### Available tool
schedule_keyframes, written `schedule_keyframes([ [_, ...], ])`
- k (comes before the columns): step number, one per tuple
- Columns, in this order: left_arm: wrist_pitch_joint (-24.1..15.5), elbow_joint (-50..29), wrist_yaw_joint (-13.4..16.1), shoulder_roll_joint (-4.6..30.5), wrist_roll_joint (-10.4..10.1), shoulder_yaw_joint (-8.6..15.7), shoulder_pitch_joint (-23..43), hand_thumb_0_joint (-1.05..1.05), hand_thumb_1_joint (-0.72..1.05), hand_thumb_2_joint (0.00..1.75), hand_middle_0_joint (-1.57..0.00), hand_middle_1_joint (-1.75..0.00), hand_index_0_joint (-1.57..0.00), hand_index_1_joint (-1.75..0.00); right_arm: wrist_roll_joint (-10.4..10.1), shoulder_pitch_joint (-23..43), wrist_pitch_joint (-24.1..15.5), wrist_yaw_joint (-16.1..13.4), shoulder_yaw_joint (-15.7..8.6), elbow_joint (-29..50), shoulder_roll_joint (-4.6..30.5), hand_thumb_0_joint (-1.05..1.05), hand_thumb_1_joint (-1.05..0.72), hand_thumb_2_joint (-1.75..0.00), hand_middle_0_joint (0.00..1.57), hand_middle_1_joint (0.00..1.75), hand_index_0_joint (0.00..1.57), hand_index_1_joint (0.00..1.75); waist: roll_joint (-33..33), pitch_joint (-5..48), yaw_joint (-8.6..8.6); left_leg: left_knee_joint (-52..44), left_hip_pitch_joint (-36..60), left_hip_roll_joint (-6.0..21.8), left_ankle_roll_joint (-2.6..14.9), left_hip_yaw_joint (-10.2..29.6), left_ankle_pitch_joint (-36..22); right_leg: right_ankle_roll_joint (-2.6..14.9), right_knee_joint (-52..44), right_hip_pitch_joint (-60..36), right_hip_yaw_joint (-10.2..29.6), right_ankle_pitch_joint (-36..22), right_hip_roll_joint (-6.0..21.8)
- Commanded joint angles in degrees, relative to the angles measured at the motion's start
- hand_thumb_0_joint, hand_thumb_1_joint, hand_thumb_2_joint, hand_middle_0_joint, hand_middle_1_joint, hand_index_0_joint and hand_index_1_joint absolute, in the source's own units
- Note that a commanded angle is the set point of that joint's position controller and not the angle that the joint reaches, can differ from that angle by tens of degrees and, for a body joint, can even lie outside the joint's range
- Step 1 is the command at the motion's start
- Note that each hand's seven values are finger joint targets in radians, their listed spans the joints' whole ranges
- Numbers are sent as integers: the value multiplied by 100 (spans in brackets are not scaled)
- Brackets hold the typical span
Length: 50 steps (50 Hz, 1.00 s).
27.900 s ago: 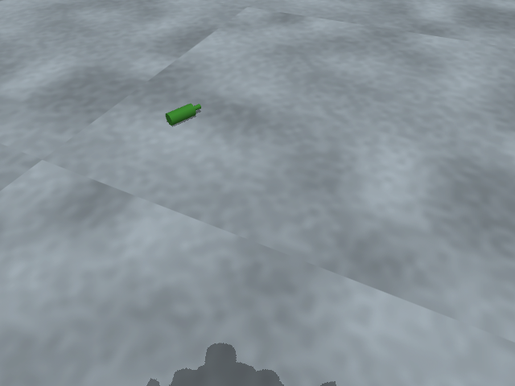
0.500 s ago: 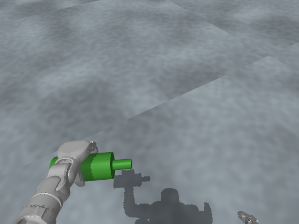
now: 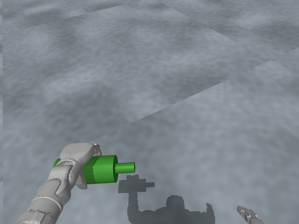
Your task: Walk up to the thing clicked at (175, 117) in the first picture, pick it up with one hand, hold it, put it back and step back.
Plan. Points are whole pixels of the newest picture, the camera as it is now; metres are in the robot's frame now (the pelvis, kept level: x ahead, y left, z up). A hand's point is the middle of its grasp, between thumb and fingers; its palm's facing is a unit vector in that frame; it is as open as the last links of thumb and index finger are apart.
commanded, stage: hold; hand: left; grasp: from above
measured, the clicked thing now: (96, 169) +0.31 +0.19 -0.07
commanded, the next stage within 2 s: crouch in 1.02 s
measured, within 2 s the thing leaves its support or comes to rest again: neither
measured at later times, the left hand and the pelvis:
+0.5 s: hand (82, 170) +0.29 +0.21 -0.02, palm faces -0.43 -0.05 -0.90, open 10.8 cm; pelvis -0.01 -0.01 +0.01, yaw +0 degrees
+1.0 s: hand (81, 164) +0.30 +0.22 -0.01, palm faces -0.43 -0.04 -0.90, open 10.8 cm; pelvis +0.01 +0.00 +0.01, yaw +0 degrees
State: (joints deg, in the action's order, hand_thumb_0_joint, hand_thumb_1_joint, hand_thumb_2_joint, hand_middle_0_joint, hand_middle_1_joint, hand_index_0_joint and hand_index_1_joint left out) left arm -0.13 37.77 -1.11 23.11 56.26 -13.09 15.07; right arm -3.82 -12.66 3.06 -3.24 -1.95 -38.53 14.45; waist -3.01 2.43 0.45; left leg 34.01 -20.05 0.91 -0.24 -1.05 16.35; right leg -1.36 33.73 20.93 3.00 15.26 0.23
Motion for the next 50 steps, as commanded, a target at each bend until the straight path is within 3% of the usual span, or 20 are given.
schedule_keyframes([
  [1, -13, -1143, 188, 1157, 14, 573, 1912, 0, 74, 79, -106, -67, -108, -65, 17, 512, -249, -37, -210, 805, 743, 0, -89, -90, 20, 30, 20, 30, 254, 1258, -15, -556, 651, -206, 107, -76, -854, 151, -621, -422, -160, -618, -191],
  [17, -36, -1462, 20, 1188, -88, 635, 1809, 0, 74, 82, -106, -72, -108, -71, -11, 792, -308, -89, -132, 878, 696, 0, -90, -90, 20, 30, 20, 30, 293, 990, -74, -860, 782, -193, 105, -71, -414, 148, -895, -477, -144, -133, -186],
  [23, -40, -1603, -43, 1274, -67, 695, 1701, 0, 73, 83, -107, -70, -108, -70, -20, 842, -304, -112, -114, 869, 672, 0, -90, -90, 20, 30, 20, 30, 284, 1157, -116, -862, 961, -205, 121, -99, -756, 134, -899, -666, -143, -474, -171],
  [26, -66, -1558, -62, 1204, -76, 609, 1869, 0, 72, 83, -104, -73, -106, -72, -23, 813, -291, -127, -103, 836, 671, 0, -90, -90, 20, 30, 20, 30, 269, 1039, -48, -881, 961, -186, 111, -84, -782, 145, -894, -580, -156, -510, -196],
  [27, -60, -1461, -48, 1284, -73, 722, 1786, 0, 69, 80, -102, -72, -104, -70, -22, 806, -289, -129, -109, 820, 668, 0, -90, -90, 20, 30, 20, 30, 270, 1040, -95, -899, 945, -177, 102, -72, -793, 148, -899, -632, -174, -501, -202],
  [32, -47, -1456, -78, 1075, -100, 518, 1547, 0, 73, 85, -106, -73, -107, -72, -38, 856, -259, -118, -112, 875, 657, 0, -90, -90, 20, 30, 20, 30, 286, 1010, -128, -924, 1008, -195, 105, -96, -972, 154, -940, -707, -180, -657, -187],
  [33, -56, -1576, -91, 1023, -110, 468, 1697, 0, 73, 85, -105, -73, -107, -72, -31, 838, -257, -116, -128, 873, 652, 0, -90, -90, 20, 30, 20, 30, 289, 1118, -68, -888, 1078, -203, 116, -110, -1036, 141, -932, -700, -166, -756, -177],
  [36, -61, -1389, -47, 1315, -55, 740, 1721, 0, 69, 83, -102, -72, -104, -71, -27, 814, -236, -130, -121, 826, 659, 0, -90, -90, 20, 30, 20, 30, 303, 1063, -102, -887, 1043, -212, 123, -114, -1060, 128, -964, -705, -170, -790, -169],
  [37, -82, -1542, -38, 1300, -49, 685, 1867, 0, 69, 86, -104, -72, -105, -71, -29, 796, -237, -124, -111, 843, 654, 0, -90, -90, 20, 30, 20, 30, 288, 1134, -80, -895, 1088, -212, 118, -116, -1087, 136, -941, -720, -164, -819, -173],
  [38, -85, -1480, -14, 1390, -26, 799, 1858, 0, 71, 85, -104, -72, -106, -71, -27, 811, -220, -130, -113, 829, 654, 0, -90, -90, 20, 30, 20, 30, 194, 1119, -134, -905, 1075, -218, 107, -123, -1050, 149, -963, -736, -162, -749, -173],
  [43, -77, -1514, -9, 1143, -26, 610, 1812, 0, 70, 82, -102, -73, -104, -71, -29, 734, -215, -122, -157, 814, 666, 0, -90, -90, 20, 30, 20, 30, 205, 1263, -53, -894, 1194, -196, 106, -117, -1275, 152, -904, -802, -178, -1004, -184],
  [46, -65, -1454, -26, 1345, -26, 775, 1808, 0, 71, 87, -105, -73, -106, -72, -32, 710, -188, -123, -178, 802, 680, 0, -90, -90, 20, 30, 20, 30, 219, 1308, -144, -886, 1204, -190, 104, -107, -1522, 158, -903, -962, -205, -1221, -190],
  [47, -69, -1472, -39, 1203, -47, 603, 1871, 0, 72, 86, -105, -74, -107, -72, -35, 706, -185, -118, -177, 791, 672, 0, -90, -90, 20, 30, 20, 30, 238, 1319, -92, -896, 1216, -186, 105, -106, -1525, 167, -894, -945, -204, -1237, -193],
  [50, -56, -1245, -19, 1188, -27, 598, 1854, 0, 69, 84, -103, -74, -104, -72, -44, 672, -166, -130, -182, 782, 695, 0, -90, -90, 20, 30, 20, 30, 279, 1133, -86, -945, 1186, -180, 101, -101, -1445, 171, -945, -832, -219, -1153, -202],
])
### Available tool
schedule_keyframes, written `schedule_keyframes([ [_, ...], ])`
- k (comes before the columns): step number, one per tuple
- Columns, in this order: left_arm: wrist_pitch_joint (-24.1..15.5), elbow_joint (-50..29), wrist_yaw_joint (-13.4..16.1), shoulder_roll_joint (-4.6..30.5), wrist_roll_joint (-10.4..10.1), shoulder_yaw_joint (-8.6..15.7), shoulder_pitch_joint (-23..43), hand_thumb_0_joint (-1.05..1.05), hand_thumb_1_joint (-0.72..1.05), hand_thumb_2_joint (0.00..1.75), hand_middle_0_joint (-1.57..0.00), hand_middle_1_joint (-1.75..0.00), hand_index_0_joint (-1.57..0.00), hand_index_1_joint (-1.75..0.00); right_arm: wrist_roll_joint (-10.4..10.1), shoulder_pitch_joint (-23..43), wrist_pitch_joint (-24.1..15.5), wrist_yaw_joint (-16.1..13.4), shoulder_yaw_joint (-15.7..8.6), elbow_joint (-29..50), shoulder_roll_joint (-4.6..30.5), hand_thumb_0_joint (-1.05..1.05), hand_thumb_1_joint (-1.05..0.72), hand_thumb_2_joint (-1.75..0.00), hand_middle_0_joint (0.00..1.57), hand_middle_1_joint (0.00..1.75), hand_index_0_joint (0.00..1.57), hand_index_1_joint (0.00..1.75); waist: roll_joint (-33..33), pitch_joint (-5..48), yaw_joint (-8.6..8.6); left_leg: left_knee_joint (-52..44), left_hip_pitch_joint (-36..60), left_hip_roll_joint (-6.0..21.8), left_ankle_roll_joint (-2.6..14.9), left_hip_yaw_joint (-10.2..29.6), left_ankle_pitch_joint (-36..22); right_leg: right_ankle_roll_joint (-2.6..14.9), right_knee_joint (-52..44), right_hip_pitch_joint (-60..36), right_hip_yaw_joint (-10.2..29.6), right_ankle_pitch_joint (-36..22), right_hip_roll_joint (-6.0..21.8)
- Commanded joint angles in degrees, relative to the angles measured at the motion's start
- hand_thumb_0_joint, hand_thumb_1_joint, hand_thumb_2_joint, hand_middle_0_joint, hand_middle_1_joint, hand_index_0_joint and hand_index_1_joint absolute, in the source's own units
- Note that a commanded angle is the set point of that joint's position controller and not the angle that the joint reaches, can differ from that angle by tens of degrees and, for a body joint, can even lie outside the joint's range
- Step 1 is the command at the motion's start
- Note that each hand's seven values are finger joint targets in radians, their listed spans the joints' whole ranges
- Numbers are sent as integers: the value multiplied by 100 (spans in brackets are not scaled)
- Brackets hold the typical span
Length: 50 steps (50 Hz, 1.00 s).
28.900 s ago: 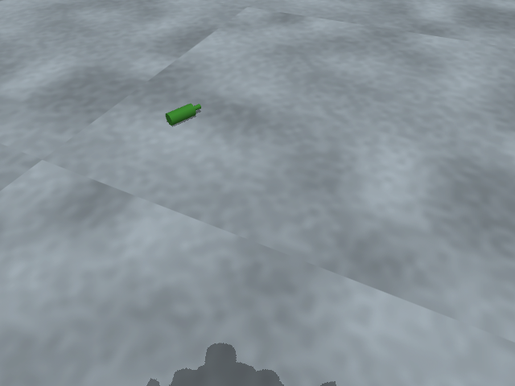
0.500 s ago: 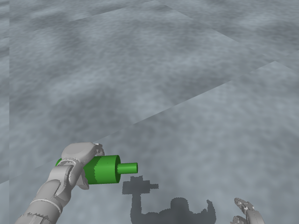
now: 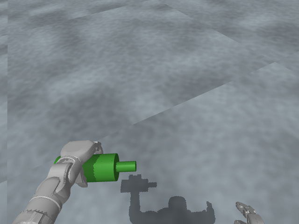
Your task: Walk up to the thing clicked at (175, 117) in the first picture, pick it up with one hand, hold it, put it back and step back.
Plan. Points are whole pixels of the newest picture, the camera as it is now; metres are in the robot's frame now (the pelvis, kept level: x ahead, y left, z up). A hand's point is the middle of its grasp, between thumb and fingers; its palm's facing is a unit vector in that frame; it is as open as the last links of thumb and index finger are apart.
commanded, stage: hold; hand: left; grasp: from above
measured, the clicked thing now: (97, 167) +0.31 +0.19 -0.06
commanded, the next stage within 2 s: crouch in 0.02 s
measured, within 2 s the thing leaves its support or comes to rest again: neither
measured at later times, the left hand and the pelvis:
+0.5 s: hand (88, 177) +0.30 +0.23 -0.10, palm faces -0.46 +0.00 -0.89, open 10.8 cm; pelvis -0.01 +0.00 -0.02, yaw +1 degrees
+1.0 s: hand (105, 186) +0.36 +0.24 -0.35, palm faces -0.42 +0.04 -0.91, open 10.9 cm; pelvis -0.06 +0.02 -0.22, yaw +0 degrees
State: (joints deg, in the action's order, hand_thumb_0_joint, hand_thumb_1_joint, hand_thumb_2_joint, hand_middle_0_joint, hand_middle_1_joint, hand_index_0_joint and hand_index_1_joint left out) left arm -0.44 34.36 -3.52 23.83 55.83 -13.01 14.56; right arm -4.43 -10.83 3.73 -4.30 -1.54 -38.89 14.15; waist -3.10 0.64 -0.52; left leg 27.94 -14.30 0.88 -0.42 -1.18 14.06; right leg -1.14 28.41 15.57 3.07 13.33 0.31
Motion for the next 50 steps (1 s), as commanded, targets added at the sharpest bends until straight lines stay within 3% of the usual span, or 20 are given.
schedule_keyframes([
  [1, -26, -951, 226, 1127, 7, 610, 1851, 0, 69, 85, -103, -73, -104, -72, 17, 520, -221, -20, -225, 835, 721, 0, -90, -90, 20, 30, 20, 30, 246, 1296, -2, -345, 617, -188, 120, -99, -1169, 148, -440, -293, -225, -913, -199],
  [4, -41, -1085, 167, 1070, -31, 521, 1931, 0, 68, 82, -101, -74, -103, -72, 18, 484, -217, -2, -238, 837, 727, 0, -90, -90, 20, 30, 20, 30, 219, 1388, 1, -346, 672, -177, 111, -92, -1248, 153, -429, -368, -229, -985, -197],
  [5, -40, -1006, 163, 1190, -7, 651, 1975, 0, 69, 84, -103, -73, -104, -72, 16, 519, -211, -10, -236, 853, 720, 0, -90, -90, 20, 30, 20, 30, 209, 1352, -46, -351, 653, -176, 108, -82, -1279, 153, -431, -380, -246, -1008, -203],
  [6, -43, -988, 152, 1107, -1, 562, 1858, 0, 76, 76, -104, -78, -109, -73, 16, 479, -210, -5, -239, 856, 734, 0, -92, -91, 20, 30, 20, 30, 244, 1362, -3, -336, 652, -181, 117, -97, -1306, 157, -425, -380, -225, -1046, -193],
  [7, -60, -1019, 159, 1150, -29, 646, 1786, 0, 68, 77, -96, -75, -101, -71, 11, 475, -203, -2, -243, 865, 722, 0, -88, -90, 20, 30, 20, 30, 237, 1347, -72, -360, 634, -151, 98, -58, -1331, 164, -401, -414, -257, -1027, -218],
  [13, -152, -613, 378, 948, 109, 587, 1529, 0, 76, 86, -107, -76, -109, -75, 19, 498, -143, 13, -215, 926, 688, 0, -89, -90, 20, 30, 20, 30, 471, 914, 16, -320, 312, -218, 123, -82, -892, 144, -470, -123, -239, -647, -174],
  [20, -373, 303, 1231, 774, 505, 523, 2179, 0, 72, 84, -105, -74, -106, -73, 177, 183, -92, 95, -319, 624, 729, 0, -89, -90, 20, 30, 20, 30, 488, 1154, 288, 449, -317, -213, 90, -51, -905, 140, 231, 645, -272, -766, -159],
  [23, -381, 783, 1663, 768, 762, 521, 2564, 0, 72, 76, -102, -77, -106, -73, 273, -91, -113, 167, -414, 403, 805, 0, -90, -90, 20, 30, 20, 30, 274, 1708, 385, 1215, -804, -192, 53, -65, -876, 158, 918, 1298, -260, -747, -155],
  [26, -423, 1229, 2035, 738, 1006, 518, 3029, 0, 67, 81, -101, -76, -103, -74, 369, -297, -142, 252, -491, 308, 828, 0, -90, -90, 20, 30, 20, 30, 278, 2103, 471, 2109, -1703, -190, 64, -25, -667, 181, 1698, 2130, -251, -600, -150],
  [29, -366, 1787, 2321, 681, 1117, 578, 3148, 0, 70, 79, -101, -76, -104, -73, 422, -429, -176, 314, -553, 291, 884, 0, -90, -90, 20, 30, 20, 30, 46, 2515, 481, 2758, -2345, -153, 45, 8, -448, 234, 2365, 2919, -303, -309, -183],
  [30, -334, 1994, 2391, 600, 1145, 546, 3245, 0, 65, 78, -96, -79, -100, -75, 439, -479, -198, 324, -554, 273, 889, 0, -90, -90, 20, 30, 20, 30, 73, 2610, 557, 2969, -2617, -149, 56, 14, -359, 228, 2566, 3154, -334, -210, -189],
  [32, -300, 2211, 2541, 844, 1209, 689, 3592, 0, 65, 78, -98, -75, -100, -73, 482, -537, -244, 315, -579, 222, 943, 0, -90, -90, 20, 30, 20, 30, -13, 2804, 570, 3318, -3126, -147, 47, 82, -129, 245, 3000, 3584, -395, -17, -208],
  [34, -268, 2562, 2618, 878, 1204, 739, 3636, 0, 68, 79, -100, -77, -103, -74, 519, -576, -306, 298, -579, 200, 943, 0, -90, -90, 20, 30, 20, 30, 38, 2879, 620, 3707, -3874, -180, 79, 90, 255, 247, 3368, 3987, -407, 258, -200],
  [37, -242, 2602, 2663, 926, 1150, 798, 3876, 0, 72, 80, -102, -77, -105, -74, 575, -683, -402, 267, -607, 167, 978, 0, -89, -90, 20, 30, 20, 30, -84, 3425, 692, 4294, -4386, -166, 102, 175, 568, 274, 3983, 4615, -437, 529, -192],
  [39, -252, 2227, 2691, 1209, 1153, 918, 4324, 0, 69, 83, -102, -78, -104, -76, 592, -728, -437, 237, -602, 194, 1014, 0, -90, -90, 20, 30, 20, 30, -395, 3926, 690, 4597, -4611, -156, 85, 211, 716, 292, 4355, 4929, -442, 645, -153],
  [41, -194, 2450, 2720, 1238, 1121, 1015, 4172, 0, 66, 82, -100, -75, -102, -73, 613, -728, -465, 222, -619, 184, 1039, 0, -90, -90, 20, 30, 20, 30, -260, 3972, 690, 4761, -4981, -156, 74, 274, 1002, 309, 4639, 5201, -484, 905, -149],
  [43, -176, 2415, 2695, 1219, 1069, 1006, 4484, 0, 60, 84, -95, -76, -97, -75, 647, -755, -502, 214, -621, 131, 1064, 0, -89, -90, 20, 30, 20, 30, -406, 4118, 793, 4918, -5051, -125, 42, 388, 1157, 320, 4933, 5671, -530, 1056, -149],
  [45, -145, 2552, 2674, 1454, 1156, 1106, 4527, 0, 57, 85, -94, -77, -95, -76, 658, -775, -523, 214, -624, 117, 1083, 0, -90, -90, 20, 30, 20, 30, -449, 4256, 794, 5137, -5336, -134, 51, 404, 1362, 329, 5198, 5924, -572, 1223, -158],
  [47, -133, 2843, 2641, 1425, 1125, 1123, 4395, 0, 58, 85, -94, -76, -96, -75, 684, -775, -538, 249, -572, 91, 1073, 0, -89, -90, 20, 30, 20, 30, -395, 4094, 865, 5378, -5756, -147, 66, 452, 1542, 332, 5467, 6300, -602, 1408, -132],
  [50, -243, 2819, 2550, 1388, 1044, 1139, 4652, 0, 64, 88, -98, -77, -100, -76, 732, -800, -600, 319, -575, 24, 1089, 0, -89, -90, 20, 30, 20, 30, -496, 4320, 940, 5733, -5893, -142, 68, 578, 1556, 353, 5882, 6821, -658, 1468, -122],
])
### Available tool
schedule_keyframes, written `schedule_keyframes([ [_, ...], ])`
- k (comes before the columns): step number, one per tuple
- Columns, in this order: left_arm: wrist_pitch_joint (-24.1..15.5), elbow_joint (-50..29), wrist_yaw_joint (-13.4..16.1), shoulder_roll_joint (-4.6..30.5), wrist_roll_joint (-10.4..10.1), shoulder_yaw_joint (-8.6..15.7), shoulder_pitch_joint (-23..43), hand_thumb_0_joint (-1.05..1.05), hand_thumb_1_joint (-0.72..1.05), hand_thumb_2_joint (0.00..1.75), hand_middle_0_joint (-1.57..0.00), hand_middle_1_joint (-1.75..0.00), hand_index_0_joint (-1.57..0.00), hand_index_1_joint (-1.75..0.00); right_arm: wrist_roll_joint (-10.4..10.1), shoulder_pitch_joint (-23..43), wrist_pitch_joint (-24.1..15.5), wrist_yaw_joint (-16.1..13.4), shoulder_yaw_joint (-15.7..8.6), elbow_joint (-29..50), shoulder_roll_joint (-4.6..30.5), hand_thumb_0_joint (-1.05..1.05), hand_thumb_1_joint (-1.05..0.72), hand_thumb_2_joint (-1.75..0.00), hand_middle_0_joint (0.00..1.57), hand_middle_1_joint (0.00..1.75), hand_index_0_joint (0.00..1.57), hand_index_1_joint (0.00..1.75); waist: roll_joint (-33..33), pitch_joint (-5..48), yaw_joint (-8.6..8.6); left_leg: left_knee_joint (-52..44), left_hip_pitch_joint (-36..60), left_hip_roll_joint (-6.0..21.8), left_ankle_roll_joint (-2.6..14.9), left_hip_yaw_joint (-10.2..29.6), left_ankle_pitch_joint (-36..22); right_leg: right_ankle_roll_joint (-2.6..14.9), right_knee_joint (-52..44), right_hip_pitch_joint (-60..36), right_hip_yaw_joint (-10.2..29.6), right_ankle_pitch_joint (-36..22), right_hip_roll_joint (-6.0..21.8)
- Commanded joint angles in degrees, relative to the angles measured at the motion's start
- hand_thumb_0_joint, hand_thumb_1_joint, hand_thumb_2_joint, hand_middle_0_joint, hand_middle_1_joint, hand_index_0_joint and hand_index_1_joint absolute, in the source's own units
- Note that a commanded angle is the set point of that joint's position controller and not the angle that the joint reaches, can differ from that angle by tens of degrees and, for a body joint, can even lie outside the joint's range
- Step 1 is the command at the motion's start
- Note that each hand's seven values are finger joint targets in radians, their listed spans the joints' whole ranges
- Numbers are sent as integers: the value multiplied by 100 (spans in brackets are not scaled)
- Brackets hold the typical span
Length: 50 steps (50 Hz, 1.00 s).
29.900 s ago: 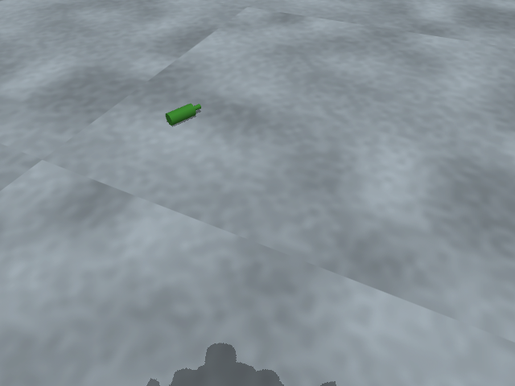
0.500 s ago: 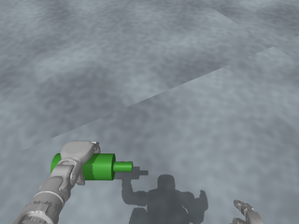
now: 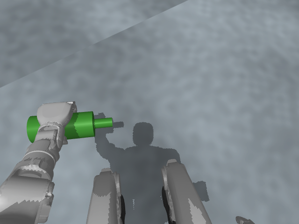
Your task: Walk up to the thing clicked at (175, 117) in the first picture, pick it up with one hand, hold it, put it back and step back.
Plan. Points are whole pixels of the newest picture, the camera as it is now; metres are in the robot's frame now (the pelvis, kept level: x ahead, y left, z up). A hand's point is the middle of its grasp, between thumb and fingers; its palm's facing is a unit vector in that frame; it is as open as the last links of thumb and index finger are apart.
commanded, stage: crouch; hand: left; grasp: from above
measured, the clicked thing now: (74, 125) +0.43 +0.20 -0.16
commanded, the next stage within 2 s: lower in 1.06 s
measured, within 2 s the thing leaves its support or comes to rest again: neither
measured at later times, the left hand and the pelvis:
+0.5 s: hand (74, 133) +0.44 +0.23 -0.29, palm faces -0.43 +0.00 -0.90, open 11.0 cm; pelvis -0.01 -0.02 -0.12, yaw -1 degrees
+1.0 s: hand (78, 136) +0.45 +0.24 -0.35, palm faces -0.45 -0.01 -0.89, open 10.9 cm; pelvis -0.02 -0.01 -0.19, yaw -3 degrees
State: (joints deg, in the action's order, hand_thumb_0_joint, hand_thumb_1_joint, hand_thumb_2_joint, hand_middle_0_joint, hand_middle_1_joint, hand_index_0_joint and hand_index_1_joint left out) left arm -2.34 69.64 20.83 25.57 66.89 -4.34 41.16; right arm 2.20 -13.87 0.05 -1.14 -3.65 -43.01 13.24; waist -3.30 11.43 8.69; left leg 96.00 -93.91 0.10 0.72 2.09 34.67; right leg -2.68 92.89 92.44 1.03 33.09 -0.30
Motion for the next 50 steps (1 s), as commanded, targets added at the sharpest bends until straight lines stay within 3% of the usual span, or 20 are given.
schedule_keyframes([
  [1, -90, -572, 76, 1245, -29, 292, 1975, 0, 65, 91, -100, -78, -101, -77, 86, -532, -257, 35, -363, 409, 1225, 0, -89, -90, 20, 30, 20, 30, -350, 3177, 87, -956, 1975, -54, -56, 366, -455, 496, -432, -600, -481, -464, -39],
  [6, -422, -857, 126, 1544, 53, 487, 2340, 0, 69, 93, -102, -80, -103, -79, 161, -645, -365, 178, -288, 327, 1265, 0, -89, -90, 20, 30, 20, 30, -540, 3495, 169, -345, 1561, -103, -32, 293, -479, 494, 47, -148, -503, -457, -1],
  [7, -443, -557, 134, 1349, 118, 379, 2156, 0, 69, 96, -103, -80, -103, -79, 174, -618, -382, 210, -254, 334, 1266, 0, -89, -90, 20, 30, 20, 30, -628, 3497, 209, -232, 1541, -114, -38, 273, -553, 497, 136, 16, -506, -503, 6],
  [10, -555, -510, 286, 1737, 292, 630, 2292, 0, 68, 93, -101, -80, -103, -78, 238, -681, -415, 303, -227, 258, 1352, 0, -90, -90, 20, 30, 20, 30, -921, 3586, 188, -11, 1569, -102, -101, 329, -741, 500, 479, 355, -553, -580, 47],
  [14, -643, -676, 466, 1793, 398, 660, 2776, 0, 66, 95, -101, -80, -101, -80, 311, -703, -445, 412, -207, 210, 1324, 0, -90, -90, 20, 30, 20, 30, -1102, 3735, 310, 435, 1311, -134, -57, 148, -755, 498, 718, 508, -555, -663, 26],
  [16, -621, -403, 551, 1961, 444, 776, 2759, 0, 64, 96, -100, -79, -101, -79, 332, -712, -459, 442, -198, 209, 1352, 0, -90, -90, 20, 30, 20, 30, -1103, 3745, 269, 589, 1184, -141, -35, 79, -753, 499, 816, 533, -559, -700, 10],
  [19, -614, -332, 584, 1998, 421, 812, 2742, 0, 66, 98, -102, -80, -102, -80, 390, -762, -454, 513, -182, 193, 1325, 0, -90, -90, 20, 30, 20, 30, -970, 3877, 297, 981, 911, -154, 43, -91, -1027, 449, 886, 270, -544, -1014, -40],
  [22, -562, 8, 517, 1851, 349, 741, 2518, 0, 69, 100, -103, -85, -103, -84, 436, -705, -467, 576, -151, 218, 1293, 0, -91, -90, 20, 30, 20, 30, -823, 3616, 364, 1180, 563, -152, 72, -106, -991, 416, 1034, 296, -546, -1043, -29],
  [24, -566, 26, 476, 2241, 334, 916, 2547, 0, 70, 95, -103, -81, -104, -80, 413, -654, -440, 595, -190, 212, 1353, 0, -90, -90, 20, 30, 20, 30, -843, 3623, 248, 1261, 440, -140, 85, -111, -948, 424, 1157, 359, -563, -998, -54],
  [26, -595, -8, 403, 2047, 267, 822, 2603, 0, 72, 94, -103, -82, -105, -80, 434, -652, -420, 642, -173, 226, 1291, 0, -90, -90, 20, 30, 20, 30, -750, 3647, 327, 1420, 306, -133, 104, -101, -997, 413, 1259, 308, -573, -1086, -79],
  [28, -665, -118, 382, 2238, 283, 874, 2831, 0, 72, 93, -103, -82, -104, -80, 441, -654, -396, 659, -176, 190, 1340, 0, -90, -90, 20, 30, 20, 30, -731, 3566, 379, 1541, 6, -134, 132, -118, -878, 400, 1350, 339, -576, -1041, -118],
  [30, -675, 228, 351, 2227, 333, 861, 2511, 0, 72, 91, -104, -80, -105, -78, 443, -609, -364, 682, -135, 225, 1319, 0, -90, -90, 20, 30, 20, 30, -583, 3453, 336, 1645, -219, -152, 148, -153, -776, 382, 1378, 292, -560, -960, -133],
  [32, -768, 42, 366, 2541, 395, 1013, 2787, 0, 71, 91, -102, -81, -104, -79, 452, -620, -346, 693, -144, 183, 1369, 0, -90, -90, 20, 30, 20, 30, -698, 3541, 315, 1745, -315, -149, 146, -151, -691, 396, 1491, 403, -575, -858, -159],
  [33, -761, 172, 381, 2470, 411, 986, 2722, 0, 70, 90, -101, -80, -103, -78, 445, -588, -340, 697, -113, 197, 1339, 0, -90, -90, 20, 30, 20, 30, -805, 3471, 269, 1707, -276, -156, 116, -139, -669, 427, 1561, 549, -603, -774, -153],
  [34, -792, 223, 382, 2326, 435, 907, 2714, 0, 70, 89, -101, -82, -103, -79, 466, -595, -341, 722, -108, 190, 1346, 0, -90, -90, 20, 30, 20, 30, -915, 3374, 353, 1737, -280, -151, 95, -123, -629, 442, 1642, 692, -635, -722, -149],
  [40, -918, 215, 537, 2552, 590, 988, 3254, 0, 65, 88, -98, -77, -100, -76, 483, -607, -346, 751, -106, 102, 1491, 0, -90, -90, 20, 30, 20, 30, -1306, 3386, 388, 1793, -99, -127, 25, 37, -403, 522, 2023, 1444, -786, -475, -157],
  [42, -902, 484, 569, 2379, 595, 905, 3176, 0, 63, 87, -98, -76, -99, -75, 506, -640, -365, 767, -67, 88, 1467, 0, -90, -90, 20, 30, 20, 30, -1029, 3166, 525, 1919, -391, -151, 77, -24, -254, 485, 1954, 1420, -778, -389, -161],
  [45, -926, 400, 629, 2656, 549, 1007, 3477, 0, 61, 84, -96, -74, -97, -73, 525, -652, -401, 759, -41, 37, 1491, 0, -91, -90, 20, 30, 20, 30, -1169, 3280, 454, 2024, -507, -164, 92, -92, -179, 484, 2031, 1418, -747, -314, -162],
  [48, -904, 655, 631, 2437, 585, 888, 3403, 0, 63, 83, -97, -74, -99, -72, 558, -675, -435, 763, -14, 7, 1520, 0, -90, -90, 20, 30, 20, 30, -1234, 3108, 588, 2027, -372, -140, 47, 32, -55, 482, 2162, 1803, -825, -197, -125],
  [50, -889, 821, 641, 2518, 643, 891, 3297, 0, 62, 82, -99, -71, -99, -70, 551, -674, -426, 757, 21, -37, 1517, 0, -91, -90, 20, 30, 20, 30, -1239, 3186, 533, 2115, -400, -156, 48, 30, -221, 489, 2235, 1739, -834, -353, -149],
])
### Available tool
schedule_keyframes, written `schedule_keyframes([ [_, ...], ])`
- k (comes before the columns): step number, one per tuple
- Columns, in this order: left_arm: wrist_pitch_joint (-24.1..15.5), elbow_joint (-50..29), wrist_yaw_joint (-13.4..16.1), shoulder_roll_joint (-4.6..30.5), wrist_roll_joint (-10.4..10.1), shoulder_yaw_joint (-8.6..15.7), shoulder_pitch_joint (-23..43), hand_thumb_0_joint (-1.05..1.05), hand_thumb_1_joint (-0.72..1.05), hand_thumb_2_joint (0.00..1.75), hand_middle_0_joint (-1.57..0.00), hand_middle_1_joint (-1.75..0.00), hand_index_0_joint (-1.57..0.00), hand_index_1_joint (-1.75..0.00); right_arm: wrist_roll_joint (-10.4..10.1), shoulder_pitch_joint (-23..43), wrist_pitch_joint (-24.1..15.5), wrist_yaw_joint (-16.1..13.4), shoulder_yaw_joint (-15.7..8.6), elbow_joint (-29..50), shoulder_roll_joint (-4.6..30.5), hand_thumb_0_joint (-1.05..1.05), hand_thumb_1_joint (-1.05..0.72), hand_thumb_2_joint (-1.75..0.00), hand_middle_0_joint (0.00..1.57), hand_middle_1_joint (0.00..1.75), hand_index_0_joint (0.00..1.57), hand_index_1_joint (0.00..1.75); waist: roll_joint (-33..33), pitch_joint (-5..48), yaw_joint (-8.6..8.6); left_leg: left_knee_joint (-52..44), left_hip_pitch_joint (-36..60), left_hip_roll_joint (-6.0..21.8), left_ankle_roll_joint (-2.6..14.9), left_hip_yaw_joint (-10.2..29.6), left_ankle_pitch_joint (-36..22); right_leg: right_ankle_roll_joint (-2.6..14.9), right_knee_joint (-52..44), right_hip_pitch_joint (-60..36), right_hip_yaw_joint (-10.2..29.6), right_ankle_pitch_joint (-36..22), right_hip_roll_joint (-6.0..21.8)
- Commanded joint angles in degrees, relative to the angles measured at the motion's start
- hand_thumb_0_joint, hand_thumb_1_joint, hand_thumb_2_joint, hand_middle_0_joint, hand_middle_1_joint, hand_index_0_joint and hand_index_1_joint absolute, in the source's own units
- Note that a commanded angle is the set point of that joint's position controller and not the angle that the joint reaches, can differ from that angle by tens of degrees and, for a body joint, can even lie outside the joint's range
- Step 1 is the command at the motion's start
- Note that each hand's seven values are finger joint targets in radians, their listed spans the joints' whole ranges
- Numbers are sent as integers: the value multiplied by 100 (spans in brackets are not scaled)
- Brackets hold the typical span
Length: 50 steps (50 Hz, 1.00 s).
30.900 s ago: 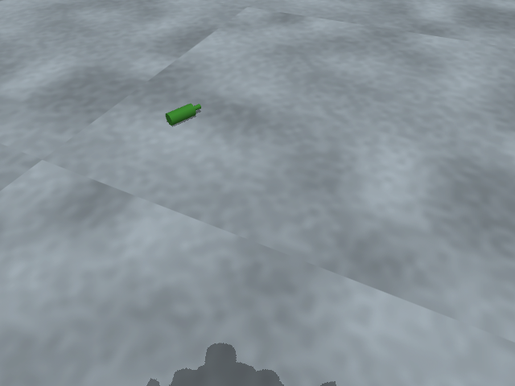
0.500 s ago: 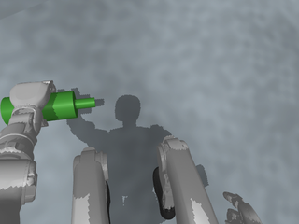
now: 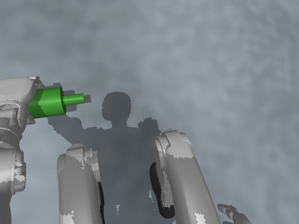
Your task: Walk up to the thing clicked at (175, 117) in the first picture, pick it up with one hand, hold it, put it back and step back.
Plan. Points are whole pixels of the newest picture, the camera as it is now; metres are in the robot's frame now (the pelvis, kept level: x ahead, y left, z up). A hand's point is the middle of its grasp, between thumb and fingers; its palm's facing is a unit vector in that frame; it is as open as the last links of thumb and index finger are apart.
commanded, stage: crouch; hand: left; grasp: from above
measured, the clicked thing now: (40, 103) +0.46 +0.24 -0.20
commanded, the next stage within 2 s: lower in 0.06 s
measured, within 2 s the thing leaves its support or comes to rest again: rests again in 1.70 s
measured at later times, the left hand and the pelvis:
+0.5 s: hand (33, 107) +0.46 +0.27 -0.22, palm faces -0.47 -0.06 -0.88, open 10.8 cm; pelvis +0.00 +0.00 -0.03, yaw -1 degrees
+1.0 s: hand (40, 106) +0.47 +0.27 -0.26, palm faces -0.45 -0.07 -0.89, open 10.8 cm; pelvis +0.01 +0.00 -0.05, yaw -4 degrees
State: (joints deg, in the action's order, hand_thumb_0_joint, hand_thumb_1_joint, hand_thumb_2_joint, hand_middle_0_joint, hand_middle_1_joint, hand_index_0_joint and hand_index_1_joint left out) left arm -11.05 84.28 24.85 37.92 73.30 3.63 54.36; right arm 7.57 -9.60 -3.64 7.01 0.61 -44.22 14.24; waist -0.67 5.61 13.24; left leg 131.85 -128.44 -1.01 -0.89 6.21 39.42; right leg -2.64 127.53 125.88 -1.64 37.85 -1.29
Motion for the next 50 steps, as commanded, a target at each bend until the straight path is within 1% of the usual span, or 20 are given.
schedule_keyframes([
  [1, -13, -745, 247, 1388, -19, 153, 2064, 0, 62, 85, -99, -71, -99, -71, 19, -1106, -45, -50, -389, 107, 1421, 0, -90, -90, 20, 30, 20, 30, -1430, 3940, 47, -1384, 2965, -67, 241, -449, -752, 480, -1247, -1744, -541, -891, -65],
  [9, 20, -587, 259, 1552, -5, 243, 1889, 0, 63, 88, -104, -65, -102, -67, 13, -1127, -23, -30, -312, 110, 1465, 0, -90, -90, 20, 30, 20, 30, -1397, 3789, 43, -1218, 2729, -64, 238, -450, -918, 477, -1058, -1728, -581, -1069, -72],
  [12, 3, -351, 205, 1406, 5, 144, 1738, 0, 65, 91, -107, -67, -105, -69, 41, -1155, -26, 8, -248, 91, 1455, 0, -91, -90, 20, 30, 20, 30, -1332, 3534, 135, -1130, 2543, -81, 242, -456, -956, 460, -998, -1705, -601, -1097, -67],
  [17, -143, -373, 234, 1592, -10, 207, 1886, 0, 65, 88, -106, -68, -104, -69, 96, -1182, -59, 47, -186, 94, 1537, 0, -91, -90, 20, 30, 20, 30, -1286, 3465, 224, -890, 2433, -68, 264, -448, -1040, 428, -894, -1768, -645, -1217, -89],
  [18, -178, -465, 264, 1723, -5, 267, 1954, 0, 66, 87, -106, -67, -105, -68, 96, -1160, -64, 44, -185, 85, 1543, 0, -91, -90, 20, 30, 20, 30, -1360, 3575, 160, -868, 2478, -60, 253, -446, -1063, 438, -850, -1789, -652, -1221, -102],
  [21, -255, -351, 372, 1751, 64, 304, 1919, 0, 67, 83, -106, -67, -105, -68, 157, -1158, -78, 79, -129, 88, 1537, 0, -91, -90, 20, 30, 20, 30, -1384, 3566, 237, -744, 2331, -65, 257, -470, -1079, 411, -800, -1917, -656, -1281, -122],
  [22, -303, -555, 426, 1926, 86, 425, 2076, 0, 69, 83, -106, -69, -106, -69, 175, -1207, -73, 80, -140, 78, 1577, 0, -91, -90, 20, 30, 20, 30, -1388, 3641, 250, -717, 2339, -58, 258, -450, -1080, 407, -768, -1902, -678, -1286, -127],
  [26, -302, -346, 563, 1853, 160, 379, 1963, 0, 71, 85, -107, -70, -107, -70, 207, -1069, -102, 97, -148, 86, 1616, 0, -91, -90, 20, 30, 20, 30, -1715, 3496, 289, -715, 2560, -40, 214, -396, -960, 431, -636, -1495, -751, -1125, -131],
  [28, -294, -448, 660, 1980, 198, 486, 1886, 0, 70, 87, -109, -67, -107, -69, 222, -1024, -90, 104, -133, 92, 1636, 0, -91, -90, 20, 30, 20, 30, -1865, 3682, 197, -726, 2617, -43, 194, -386, -1031, 444, -569, -1525, -774, -1177, -151],
  [33, -172, -199, 780, 1856, 254, 389, 2048, 0, 70, 87, -107, -66, -106, -67, 282, -1018, -133, 156, -87, 79, 1675, 0, -90, -90, 20, 30, 20, 30, -1759, 3385, 433, -599, 2514, -33, 228, -349, -950, 417, -510, -1279, -842, -1169, -150],
  [34, -152, -62, 784, 1852, 268, 343, 1938, 0, 67, 87, -106, -63, -104, -65, 270, -1002, -132, 161, -70, 54, 1670, 0, -89, -90, 20, 30, 20, 30, -1795, 3345, 391, -587, 2456, -29, 230, -355, -977, 416, -523, -1319, -823, -1190, -164],
  [37, -129, 223, 805, 1859, 159, 319, 1977, 0, 63, 85, -102, -65, -101, -66, 310, -1039, -206, 198, 15, 39, 1698, 0, -90, -90, 20, 30, 20, 30, -1529, 3150, 484, -451, 2170, -28, 263, -320, -907, 409, -506, -1386, -840, -1181, -176],
  [39, -142, 210, 835, 2002, 142, 426, 1906, 0, 64, 84, -103, -63, -102, -64, 328, -1053, -227, 203, 49, 57, 1730, 0, -89, -90, 20, 30, 20, 30, -1560, 3162, 412, -469, 2146, -34, 261, -329, -933, 393, -507, -1476, -854, -1172, -174],
  [42, -184, 272, 829, 2058, 207, 394, 2002, 0, 66, 83, -104, -65, -103, -66, 372, -1079, -295, 265, 88, 66, 1790, 0, -90, -90, 20, 30, 20, 30, -1674, 3084, 566, -377, 2189, -21, 233, -276, -1026, 406, -375, -1407, -932, -1251, -186],
  [43, -216, 146, 852, 2213, 210, 523, 2056, 0, 68, 82, -104, -65, -104, -65, 387, -1067, -309, 276, 80, 118, 1832, 0, -89, -90, 20, 30, 20, 30, -1633, 3166, 548, -324, 2203, -15, 240, -269, -1102, 396, -382, -1470, -950, -1319, -188],
  [44, -192, 356, 836, 2060, 220, 416, 1893, 0, 67, 82, -105, -64, -104, -65, 366, -1088, -315, 282, 129, 74, 1802, 0, -90, -90, 20, 30, 20, 30, -1670, 3109, 545, -337, 2243, -30, 231, -266, -1145, 394, -340, -1466, -949, -1342, -185],
  [46, -252, 177, 903, 2344, 219, 594, 1918, 0, 69, 83, -105, -66, -105, -66, 397, -1001, -331, 302, 130, 128, 1865, 0, -90, -90, 20, 30, 20, 30, -1805, 3328, 503, -292, 2346, -4, 212, -238, -1255, 401, -289, -1585, -971, -1468, -211],
  [48, -246, 264, 938, 2320, 252, 615, 1912, 0, 72, 83, -106, -70, -107, -69, 452, -1030, -372, 352, 152, 145, 1894, 0, -90, -90, 20, 30, 20, 30, -1835, 3216, 598, -220, 2379, 6, 207, -244, -1311, 389, -247, -1560, -1016, -1539, -204],
  [49, -240, 266, 954, 2271, 267, 589, 1846, 0, 73, 83, -107, -68, -107, -67, 466, -1045, -383, 371, 169, 119, 1885, 0, -90, -90, 20, 30, 20, 30, -1935, 3249, 561, -240, 2453, 0, 197, -238, -1372, 382, -224, -1548, -1029, -1568, -210],
  [50, -244, 283, 978, 2402, 284, 676, 1841, 0, 73, 85, -108, -67, -108, -68, 488, -1057, -383, 383, 169, 95, 1909, 0, -90, -90, 20, 30, 20, 30, -1964, 3266, 595, -200, 2437, 19, 199, -227, -1394, 379, -198, -1596, -1038, -1617, -228],
])
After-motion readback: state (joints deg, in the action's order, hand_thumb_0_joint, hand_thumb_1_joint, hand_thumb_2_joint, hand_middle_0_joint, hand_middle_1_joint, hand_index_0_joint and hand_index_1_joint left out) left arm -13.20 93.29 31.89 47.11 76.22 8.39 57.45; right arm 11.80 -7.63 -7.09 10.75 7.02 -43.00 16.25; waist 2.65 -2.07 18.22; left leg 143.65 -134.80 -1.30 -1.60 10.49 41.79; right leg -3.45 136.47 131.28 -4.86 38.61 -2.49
